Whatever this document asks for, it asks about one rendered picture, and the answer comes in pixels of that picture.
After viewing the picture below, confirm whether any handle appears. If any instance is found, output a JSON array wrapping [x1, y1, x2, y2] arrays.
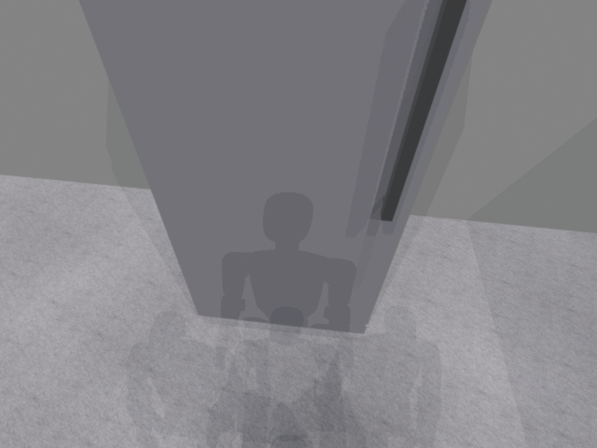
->
[[381, 0, 466, 221]]

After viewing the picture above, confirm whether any fridge door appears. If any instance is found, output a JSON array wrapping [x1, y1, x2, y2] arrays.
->
[[79, 0, 488, 334]]

